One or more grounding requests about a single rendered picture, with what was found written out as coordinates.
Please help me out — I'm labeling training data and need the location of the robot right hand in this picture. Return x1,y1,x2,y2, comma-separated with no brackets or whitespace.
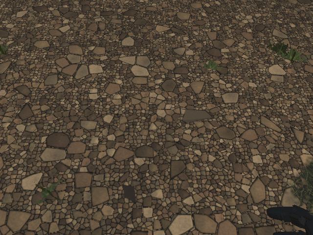
266,205,313,235

